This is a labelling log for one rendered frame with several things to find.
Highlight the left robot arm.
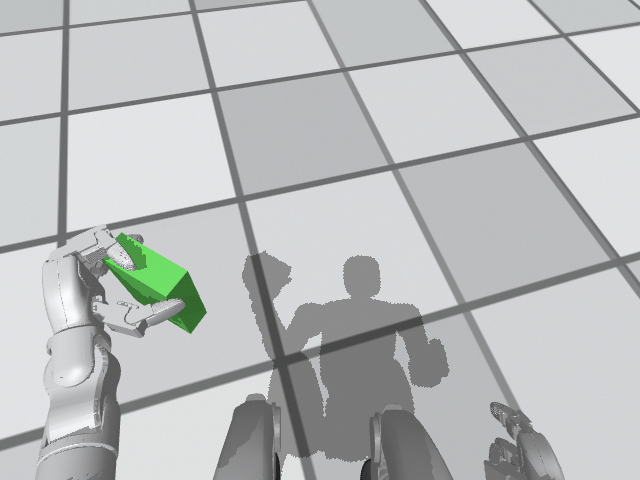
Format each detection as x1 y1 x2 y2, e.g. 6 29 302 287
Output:
35 325 121 480

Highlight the carton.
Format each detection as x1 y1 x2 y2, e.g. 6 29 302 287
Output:
101 232 207 334

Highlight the right robot hand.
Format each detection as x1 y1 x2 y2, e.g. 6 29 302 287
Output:
484 402 565 480

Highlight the left robot hand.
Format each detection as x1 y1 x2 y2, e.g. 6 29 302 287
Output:
42 224 186 338

